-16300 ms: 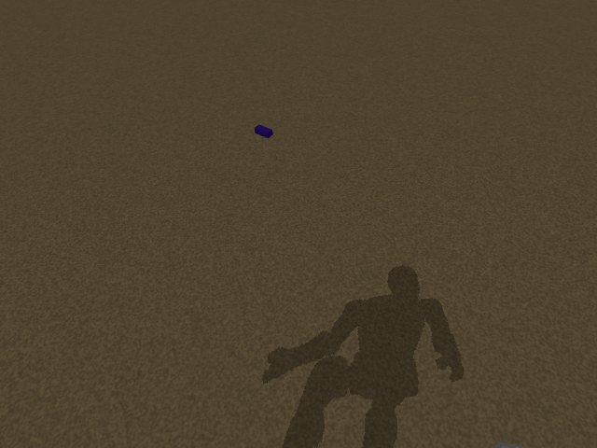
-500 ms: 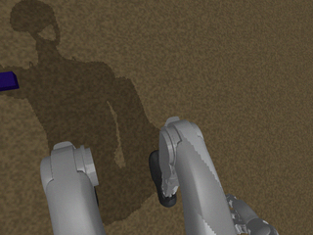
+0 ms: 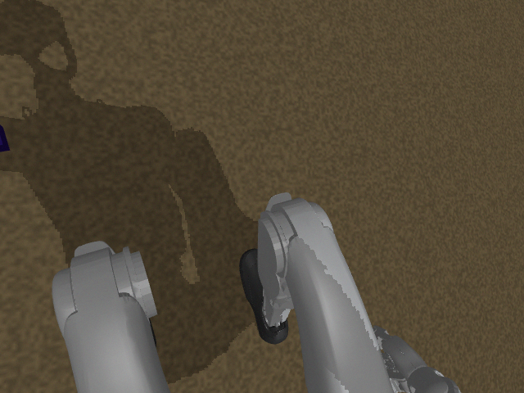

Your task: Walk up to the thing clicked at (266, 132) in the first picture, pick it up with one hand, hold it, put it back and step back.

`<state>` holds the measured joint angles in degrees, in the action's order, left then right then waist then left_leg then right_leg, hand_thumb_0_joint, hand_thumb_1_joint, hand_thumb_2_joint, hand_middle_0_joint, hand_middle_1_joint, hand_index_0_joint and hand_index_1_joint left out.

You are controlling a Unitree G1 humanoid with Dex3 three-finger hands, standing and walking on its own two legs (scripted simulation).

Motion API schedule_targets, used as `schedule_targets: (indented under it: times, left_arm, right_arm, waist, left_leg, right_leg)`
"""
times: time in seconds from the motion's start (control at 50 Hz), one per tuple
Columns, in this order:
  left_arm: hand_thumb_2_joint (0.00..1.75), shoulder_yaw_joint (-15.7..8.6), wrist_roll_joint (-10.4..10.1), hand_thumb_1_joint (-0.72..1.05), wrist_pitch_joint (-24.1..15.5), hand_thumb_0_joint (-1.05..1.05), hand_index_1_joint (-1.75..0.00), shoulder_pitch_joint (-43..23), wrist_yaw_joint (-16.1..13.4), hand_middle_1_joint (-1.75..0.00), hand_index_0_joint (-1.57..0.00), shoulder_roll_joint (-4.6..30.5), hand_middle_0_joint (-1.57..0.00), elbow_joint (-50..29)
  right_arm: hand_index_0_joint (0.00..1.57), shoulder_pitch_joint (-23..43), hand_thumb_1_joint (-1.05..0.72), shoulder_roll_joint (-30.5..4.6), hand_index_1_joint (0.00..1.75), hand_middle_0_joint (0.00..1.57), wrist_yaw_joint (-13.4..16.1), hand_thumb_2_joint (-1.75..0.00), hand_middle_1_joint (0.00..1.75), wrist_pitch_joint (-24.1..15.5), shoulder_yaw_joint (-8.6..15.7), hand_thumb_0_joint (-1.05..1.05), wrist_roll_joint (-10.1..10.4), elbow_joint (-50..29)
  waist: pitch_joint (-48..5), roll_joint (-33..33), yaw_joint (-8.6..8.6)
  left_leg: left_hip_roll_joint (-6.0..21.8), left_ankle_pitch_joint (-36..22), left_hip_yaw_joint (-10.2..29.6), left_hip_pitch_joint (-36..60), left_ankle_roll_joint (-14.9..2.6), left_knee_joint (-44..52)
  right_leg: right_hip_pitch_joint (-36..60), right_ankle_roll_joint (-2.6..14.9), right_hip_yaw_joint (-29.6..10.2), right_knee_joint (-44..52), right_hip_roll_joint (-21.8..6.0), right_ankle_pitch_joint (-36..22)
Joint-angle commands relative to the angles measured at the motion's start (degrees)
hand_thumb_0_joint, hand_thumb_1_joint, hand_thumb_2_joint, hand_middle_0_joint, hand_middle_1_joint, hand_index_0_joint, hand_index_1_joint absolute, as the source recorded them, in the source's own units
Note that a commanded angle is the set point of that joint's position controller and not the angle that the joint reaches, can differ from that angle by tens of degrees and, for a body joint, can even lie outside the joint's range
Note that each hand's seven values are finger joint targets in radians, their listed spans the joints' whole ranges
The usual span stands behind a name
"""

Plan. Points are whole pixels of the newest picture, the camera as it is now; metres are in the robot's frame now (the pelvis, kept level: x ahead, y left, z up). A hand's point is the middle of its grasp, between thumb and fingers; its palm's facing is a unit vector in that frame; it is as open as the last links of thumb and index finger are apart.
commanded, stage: rise first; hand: left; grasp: from above
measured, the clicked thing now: out of the picture +0.50 +0.35 -0.31
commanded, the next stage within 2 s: approach in 0.80 s
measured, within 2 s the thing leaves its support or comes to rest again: neither
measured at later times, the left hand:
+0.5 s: hand out of the picture +0.45 +0.38 -0.18, palm faces -0.45 -0.10 -0.89, open 10.7 cm
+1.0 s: hand out of the picture +0.45 +0.39 -0.18, palm faces -0.45 -0.10 -0.89, open 10.4 cm
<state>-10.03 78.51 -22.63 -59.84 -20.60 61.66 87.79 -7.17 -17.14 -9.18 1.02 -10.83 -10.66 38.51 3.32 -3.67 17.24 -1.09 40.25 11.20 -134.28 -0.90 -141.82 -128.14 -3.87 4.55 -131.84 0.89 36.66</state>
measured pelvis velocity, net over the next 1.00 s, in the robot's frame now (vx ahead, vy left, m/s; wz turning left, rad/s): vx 0.00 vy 0.00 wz -0.01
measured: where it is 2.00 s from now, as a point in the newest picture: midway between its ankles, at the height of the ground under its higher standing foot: (209, 340)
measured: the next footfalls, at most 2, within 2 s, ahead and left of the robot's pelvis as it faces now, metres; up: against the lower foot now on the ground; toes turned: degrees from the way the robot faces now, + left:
none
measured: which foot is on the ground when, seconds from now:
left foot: down 0.00-1.00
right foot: down 0.00-1.00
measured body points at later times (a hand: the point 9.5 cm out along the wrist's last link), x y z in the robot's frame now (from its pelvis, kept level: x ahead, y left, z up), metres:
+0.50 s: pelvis +0.00 +0.00 +0.00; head +0.25 +0.12 +0.35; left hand +0.47 +0.39 -0.13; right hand +0.06 -0.27 -0.07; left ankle +0.07 +0.12 -0.29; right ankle +0.12 -0.14 -0.29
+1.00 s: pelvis +0.00 +0.00 +0.00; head +0.25 +0.13 +0.35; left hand +0.47 +0.39 -0.13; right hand +0.05 -0.27 -0.07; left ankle +0.07 +0.12 -0.29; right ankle +0.12 -0.14 -0.29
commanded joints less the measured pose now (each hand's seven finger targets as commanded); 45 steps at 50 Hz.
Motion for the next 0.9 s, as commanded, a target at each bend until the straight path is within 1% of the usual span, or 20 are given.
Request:
schedule_targets:
  times: [0.0,0.04,0.08,0.18,0.2,0.22,0.32,0.38,0.42,0.44,0.48,0.54,0.62,0.68,0.72,0.78,0.8,0.82,0.86,0.88]
  left_arm:
    - [0.62,-2.11,-1.25,-0.07,-0.06,0.00,-0.60,-15.48,-2.72,-0.60,-0.51,16.86,-0.51,-7.04]
    - [0.62,-1.59,-0.66,-0.08,0.19,0.00,-0.60,-15.69,-2.55,-0.59,-0.51,17.02,-0.52,-7.19]
    - [0.61,-2.53,-1.11,-0.06,0.15,0.00,-0.59,-16.04,-2.88,-0.58,-0.53,18.01,-0.54,-8.90]
    - [0.59,-2.95,-1.35,-0.04,1.20,0.00,-0.56,-13.86,-2.80,-0.55,-0.55,17.82,-0.55,-9.49]
    - [0.59,-1.69,-1.40,-0.04,1.36,0.00,-0.56,-13.71,-2.55,-0.55,-0.55,16.27,-0.55,-8.63]
    - [0.58,-1.84,-1.40,-0.03,1.50,0.00,-0.57,-14.19,-2.36,-0.56,-0.55,16.07,-0.55,-8.93]
    - [0.57,-2.61,-1.98,-0.02,1.71,0.00,-0.55,-13.76,-1.98,-0.54,-0.56,17.10,-0.56,-10.03]
    - [0.56,-1.62,-2.12,0.00,1.20,0.00,-0.55,-14.05,-1.70,-0.55,-0.57,15.76,-0.56,-9.01]
    - [0.57,-1.49,-1.66,-0.01,0.80,0.00,-0.55,-15.08,-1.75,-0.54,-0.57,16.72,-0.57,-9.57]
    - [0.57,-0.87,-1.53,-0.01,0.79,0.00,-0.55,-13.92,-1.57,-0.55,-0.56,15.45,-0.56,-7.87]
    - [0.56,-1.56,-1.84,0.00,0.67,0.00,-0.55,-14.60,-1.86,-0.55,-0.57,16.24,-0.57,-8.54]
    - [0.56,-2.01,-1.30,0.01,0.53,0.00,-0.54,-15.43,-2.06,-0.54,-0.58,17.64,-0.58,-9.67]
    - [0.55,-1.66,-1.35,0.01,0.77,0.00,-0.55,-15.14,-2.18,-0.56,-0.57,16.79,-0.57,-9.09]
    - [0.55,-2.06,-1.77,0.02,1.08,0.00,-0.54,-15.34,-1.96,-0.55,-0.58,16.95,-0.57,-10.36]
    - [0.54,-0.52,-1.52,0.02,1.40,0.00,-0.55,-15.20,-1.33,-0.56,-0.58,15.21,-0.56,-9.10]
    - [0.53,-1.15,-1.54,0.04,1.35,0.00,-0.55,-14.58,-1.29,-0.57,-0.59,16.36,-0.57,-9.06]
    - [0.52,-0.62,-1.59,0.04,1.33,0.00,-0.55,-14.45,-0.98,-0.57,-0.59,15.39,-0.56,-8.19]
    - [0.54,-1.01,-1.43,0.03,1.11,0.00,-0.55,-15.25,-0.85,-0.57,-0.58,16.23,-0.56,-9.44]
    - [0.52,-2.21,-1.80,0.05,0.86,0.00,-0.55,-15.66,-0.92,-0.57,-0.60,17.97,-0.57,-10.64]
    - [0.58,-1.65,-1.64,0.01,0.78,0.00,-0.55,-14.53,-0.75,-0.53,-0.58,17.19,-0.60,-9.28]
  right_arm:
    - [0.20,-11.52,-0.91,-17.37,0.30,0.20,0.95,-0.90,0.30,-0.17,5.42,0.00,-0.06,0.36]
    - [0.20,-11.87,-0.91,-17.45,0.30,0.20,0.83,-0.90,0.30,-0.47,5.13,0.00,-0.20,0.43]
    - [0.20,-11.97,-0.91,-17.56,0.30,0.20,0.88,-0.90,0.30,-0.59,5.31,0.00,-0.07,0.13]
    - [0.20,-11.89,-0.91,-17.50,0.30,0.20,0.70,-0.90,0.30,-0.66,5.51,0.00,-0.04,-0.03]
    - [0.20,-11.41,-0.91,-17.38,0.30,0.20,0.74,-0.90,0.30,-0.67,5.75,0.00,0.29,0.05]
    - [0.20,-12.11,-0.91,-17.38,0.30,0.20,0.61,-0.90,0.30,-0.76,5.81,0.00,0.30,0.13]
    - [0.20,-11.77,-0.91,-17.88,0.30,0.20,0.64,-0.90,0.30,-0.77,5.79,0.00,0.44,-0.16]
    - [0.20,-11.74,-0.91,-17.90,0.30,0.20,0.60,-0.90,0.30,-0.77,5.80,0.00,0.54,-0.39]
    - [0.20,-12.01,-0.91,-17.48,0.30,0.20,0.66,-0.90,0.30,-0.74,5.26,0.00,0.41,-0.14]
    - [0.20,-12.13,-0.91,-17.40,0.30,0.20,0.58,-0.90,0.30,-0.83,5.33,0.00,0.42,-0.23]
    - [0.20,-12.18,-0.91,-17.74,0.30,0.20,0.60,-0.90,0.30,-1.01,5.28,0.00,0.44,-0.25]
    - [0.20,-12.03,-0.91,-17.70,0.30,0.20,0.54,-0.90,0.30,-1.12,5.15,0.00,0.47,-0.52]
    - [0.20,-11.85,-0.91,-17.54,0.30,0.20,0.65,-0.90,0.30,-1.22,5.19,0.00,0.44,-0.67]
    - [0.20,-11.99,-0.91,-17.98,0.30,0.20,0.75,-0.90,0.30,-1.15,5.46,0.00,0.53,-0.45]
    - [0.20,-12.31,-0.91,-17.67,0.30,0.20,0.60,-0.90,0.30,-1.25,5.60,0.00,0.79,-0.33]
    - [0.20,-12.22,-0.90,-17.71,0.30,0.20,0.66,-0.90,0.30,-1.11,5.45,0.00,0.79,-0.36]
    - [0.20,-12.24,-0.90,-18.17,0.30,0.20,0.66,-0.90,0.30,-1.11,5.55,0.00,0.63,-0.27]
    - [0.20,-12.66,-0.90,-18.10,0.30,0.20,0.56,-0.90,0.30,-1.10,5.25,0.00,0.50,-0.46]
    - [0.20,-12.27,-0.90,-18.53,0.30,0.20,0.70,-0.90,0.30,-0.92,5.31,0.00,0.64,-0.74]
    - [0.20,-12.21,-0.90,-18.29,0.30,0.20,0.63,-0.90,0.30,-0.93,5.24,0.00,0.60,-0.91]
  waist:
    - [-36.53,26.11,1.01]
    - [-36.35,27.09,1.58]
    - [-38.78,27.71,0.89]
    - [-39.10,29.72,0.44]
    - [-38.24,28.69,0.63]
    - [-37.39,28.12,1.14]
    - [-37.85,28.54,0.39]
    - [-36.77,27.85,1.13]
    - [-38.05,27.40,1.29]
    - [-36.72,27.07,1.51]
    - [-35.59,26.43,1.50]
    - [-37.12,28.27,1.15]
    - [-36.39,27.14,1.24]
    - [-37.63,28.58,0.73]
    - [-36.62,28.46,1.64]
    - [-36.74,27.58,1.02]
    - [-35.19,27.36,1.69]
    - [-35.78,27.82,1.84]
    - [-37.41,28.35,0.85]
    - [-37.11,28.72,1.04]
  left_leg:
    - [1.05,-11.53,-4.32,32.66,-0.01,16.27]
    - [1.18,-13.04,-4.44,34.11,0.03,15.81]
    - [1.10,-12.95,-4.61,34.27,-0.01,16.09]
    - [1.31,-15.43,-3.94,36.49,0.43,16.69]
    - [1.37,-14.27,-3.93,35.18,0.35,16.47]
    - [1.28,-14.55,-3.97,34.58,0.31,16.30]
    - [1.37,-14.98,-3.50,35.87,0.49,16.75]
    - [1.24,-13.16,-3.51,33.74,0.44,16.69]
    - [1.12,-12.72,-4.22,33.71,0.07,16.24]
    - [1.09,-12.67,-4.30,33.43,0.07,16.16]
    - [1.04,-11.55,-4.16,32.62,0.07,16.27]
    - [1.15,-12.05,-4.10,34.29,0.25,16.79]
    - [0.97,-10.90,-4.58,32.07,0.05,16.36]
    - [1.05,-12.58,-3.89,34.00,0.38,16.87]
    - [1.29,-12.59,-3.47,34.58,0.44,17.08]
    - [1.17,-13.04,-3.91,34.19,0.31,16.56]
    - [1.11,-13.54,-3.59,33.60,0.49,16.23]
    - [1.10,-13.95,-3.54,34.00,0.40,16.37]
    - [1.11,-14.69,-3.45,35.30,0.56,16.39]
    - [1.19,-14.37,-3.46,35.34,0.59,16.49]
  right_leg:
    - [14.17,4.98,7.07,9.37,1.50,-10.31]
    - [14.10,4.89,7.08,9.37,1.55,-11.15]
    - [15.67,5.00,7.05,9.56,1.68,-11.41]
    - [14.48,5.02,7.35,8.66,1.45,-12.57]
    - [13.68,5.22,7.25,8.80,1.55,-11.95]
    - [13.65,5.15,7.26,8.95,1.45,-12.12]
    - [13.64,5.06,7.34,8.93,1.22,-12.10]
    - [13.72,5.20,7.48,8.91,1.30,-11.36]
    - [15.15,5.06,7.21,9.43,1.62,-11.32]
    - [14.54,5.04,7.16,9.46,1.62,-11.20]
    - [14.17,5.12,7.32,9.73,1.53,-10.52]
    - [14.54,5.05,7.34,9.31,1.51,-10.72]
    - [14.84,5.12,7.23,9.79,1.55,-10.40]
    - [13.77,5.02,7.46,9.16,1.34,-11.21]
    - [12.49,5.14,7.57,8.93,1.42,-10.98]
    - [13.67,5.00,7.35,9.18,1.41,-11.39]
    - [12.67,5.23,7.52,9.05,1.21,-11.44]
    - [13.43,5.09,7.51,9.18,1.23,-11.66]
    - [13.72,5.15,7.42,9.05,1.10,-12.02]
    - [13.66,5.26,7.51,8.87,1.23,-11.70]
